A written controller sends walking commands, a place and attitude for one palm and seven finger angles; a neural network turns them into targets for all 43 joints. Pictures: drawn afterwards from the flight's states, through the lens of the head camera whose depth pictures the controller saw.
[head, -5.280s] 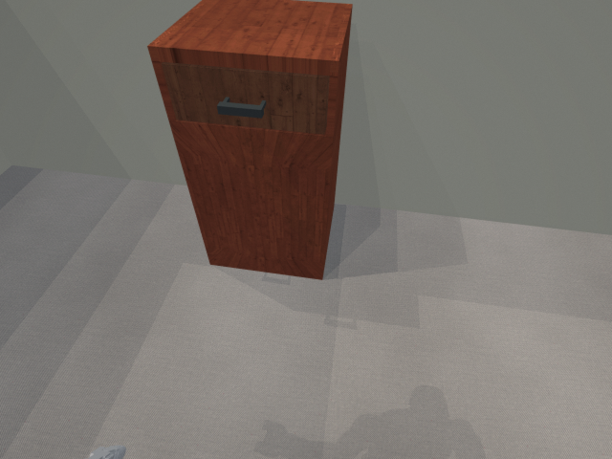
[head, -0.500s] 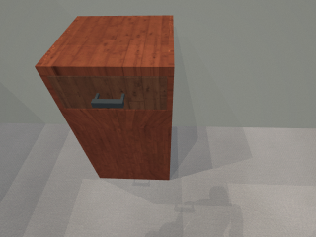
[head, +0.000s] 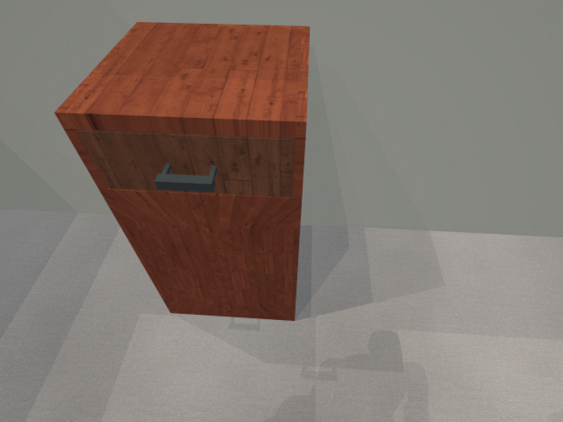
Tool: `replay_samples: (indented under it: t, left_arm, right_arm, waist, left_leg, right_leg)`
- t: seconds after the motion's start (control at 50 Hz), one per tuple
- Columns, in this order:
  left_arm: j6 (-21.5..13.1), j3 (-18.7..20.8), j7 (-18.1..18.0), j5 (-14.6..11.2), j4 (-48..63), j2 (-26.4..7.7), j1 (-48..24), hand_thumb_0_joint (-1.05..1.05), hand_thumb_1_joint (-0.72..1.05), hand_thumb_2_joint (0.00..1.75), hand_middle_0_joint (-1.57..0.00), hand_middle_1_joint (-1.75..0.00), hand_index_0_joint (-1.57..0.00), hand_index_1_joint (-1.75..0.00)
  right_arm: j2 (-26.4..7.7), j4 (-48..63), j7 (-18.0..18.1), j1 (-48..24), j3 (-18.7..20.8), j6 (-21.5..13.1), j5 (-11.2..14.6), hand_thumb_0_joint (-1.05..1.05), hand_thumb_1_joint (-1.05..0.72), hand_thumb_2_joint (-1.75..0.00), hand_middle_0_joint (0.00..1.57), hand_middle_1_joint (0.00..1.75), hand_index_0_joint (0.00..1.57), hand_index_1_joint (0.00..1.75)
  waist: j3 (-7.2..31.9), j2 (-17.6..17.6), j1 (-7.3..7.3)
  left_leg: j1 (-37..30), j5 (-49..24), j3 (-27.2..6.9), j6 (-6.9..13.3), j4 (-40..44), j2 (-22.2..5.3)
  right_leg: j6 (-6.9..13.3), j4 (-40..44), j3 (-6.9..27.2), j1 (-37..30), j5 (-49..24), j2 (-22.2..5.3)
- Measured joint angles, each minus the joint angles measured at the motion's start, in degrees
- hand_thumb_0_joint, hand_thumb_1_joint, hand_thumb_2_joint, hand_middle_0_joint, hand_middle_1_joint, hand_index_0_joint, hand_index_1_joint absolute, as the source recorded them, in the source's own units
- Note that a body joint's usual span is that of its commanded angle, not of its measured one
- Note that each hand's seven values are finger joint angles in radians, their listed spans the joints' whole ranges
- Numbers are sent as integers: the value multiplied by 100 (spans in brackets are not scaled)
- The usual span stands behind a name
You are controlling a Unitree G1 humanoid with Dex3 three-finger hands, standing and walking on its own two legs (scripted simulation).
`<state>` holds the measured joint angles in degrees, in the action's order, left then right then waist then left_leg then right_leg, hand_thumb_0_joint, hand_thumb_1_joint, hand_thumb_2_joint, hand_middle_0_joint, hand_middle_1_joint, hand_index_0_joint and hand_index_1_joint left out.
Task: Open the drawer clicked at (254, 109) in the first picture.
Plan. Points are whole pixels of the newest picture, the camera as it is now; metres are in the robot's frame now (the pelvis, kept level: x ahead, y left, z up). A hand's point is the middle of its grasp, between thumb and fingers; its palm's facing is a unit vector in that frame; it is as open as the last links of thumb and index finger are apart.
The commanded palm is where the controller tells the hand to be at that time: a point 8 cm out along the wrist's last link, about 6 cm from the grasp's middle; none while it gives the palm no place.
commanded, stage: come to a stop and stand still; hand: left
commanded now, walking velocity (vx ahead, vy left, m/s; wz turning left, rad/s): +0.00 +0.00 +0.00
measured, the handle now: (188, 175) +0.56 +0.24 -0.01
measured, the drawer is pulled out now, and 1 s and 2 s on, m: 0.00 0.00 0.00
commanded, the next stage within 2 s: look again from close up in 1.18 s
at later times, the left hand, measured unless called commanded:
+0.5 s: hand out of the picture +0.01 +0.20 -0.17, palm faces +0.06 -0.98 -0.20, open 7.4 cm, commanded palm none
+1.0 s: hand out of the picture -0.12 +0.21 -0.18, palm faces +0.07 -0.98 -0.18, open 7.4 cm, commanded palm none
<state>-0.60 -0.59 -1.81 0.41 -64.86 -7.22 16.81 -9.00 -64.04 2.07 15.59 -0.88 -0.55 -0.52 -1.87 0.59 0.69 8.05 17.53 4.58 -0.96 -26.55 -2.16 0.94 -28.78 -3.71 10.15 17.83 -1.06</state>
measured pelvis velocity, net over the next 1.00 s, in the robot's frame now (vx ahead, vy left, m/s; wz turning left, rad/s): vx -0.07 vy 0.04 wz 0.02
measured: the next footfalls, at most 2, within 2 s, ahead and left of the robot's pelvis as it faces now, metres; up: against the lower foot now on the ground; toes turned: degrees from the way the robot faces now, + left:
none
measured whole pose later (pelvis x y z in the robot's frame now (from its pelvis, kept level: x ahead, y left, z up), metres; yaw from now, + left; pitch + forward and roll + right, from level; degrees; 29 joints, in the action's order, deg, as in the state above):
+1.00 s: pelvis -0.07 +0.04 +0.00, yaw +1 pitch -3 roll -1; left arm 0.7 -0.2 -2.1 1.1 -62.3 -8.4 22.9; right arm -8.6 -62.4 0.4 19.6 0.2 1.4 -0.6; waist -0.8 -0.3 0.4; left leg 12.5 11.7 4.5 2.8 -26.7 0.6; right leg -2.1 -25.0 -3.7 12.3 9.7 -3.8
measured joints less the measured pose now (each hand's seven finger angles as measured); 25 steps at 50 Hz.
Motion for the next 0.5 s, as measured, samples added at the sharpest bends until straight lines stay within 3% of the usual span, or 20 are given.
replay_samples:
  t: [0.12,0.26,0.5]
  left_arm:
    - [-13,8,8,5,12,-39,-20,1,91,90,-20,-30,-20,-30]
    - [-78,59,-6,35,510,-222,54,0,91,90,-20,-30,-20,-30]
    - [84,47,-12,7,788,-402,-67,0,91,90,-20,-30,-20,-30]
  right_arm:
    - [5,-37,-11,-7,-8,17,-8,1,-92,-89,20,30,20,30]
    - [-173,506,-35,98,134,43,-47,1,-91,-89,20,30,20,30]
    - [-248,673,-80,-117,129,105,-46,1,-91,-89,20,30,20,30]
  waist:
    - [20,8,-4]
    - [63,35,-117]
    - [295,-133,-41]
  left_leg:
    - [-20,-50,-41,-47,62,-42]
    - [383,116,-196,-29,-448,-88]
    - [248,44,-117,100,-532,-15]
  right_leg:
    - [49,74,-44,-38,-38,45]
    - [93,-212,-187,206,56,63]
    - [-72,-122,-104,16,-153,-11]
